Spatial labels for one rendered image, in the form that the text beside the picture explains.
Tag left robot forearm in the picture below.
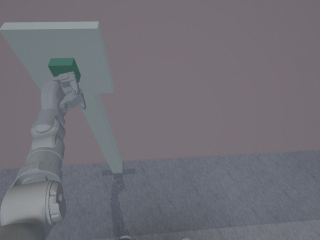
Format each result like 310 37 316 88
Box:
0 109 66 226

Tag button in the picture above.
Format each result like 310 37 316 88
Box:
48 58 81 83

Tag robot left shin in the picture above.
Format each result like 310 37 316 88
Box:
120 235 131 239

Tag panel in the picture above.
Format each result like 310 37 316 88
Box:
0 21 123 174

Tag left robot hand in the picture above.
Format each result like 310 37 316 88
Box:
40 71 86 117

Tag robot left upper arm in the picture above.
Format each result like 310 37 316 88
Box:
0 180 67 240

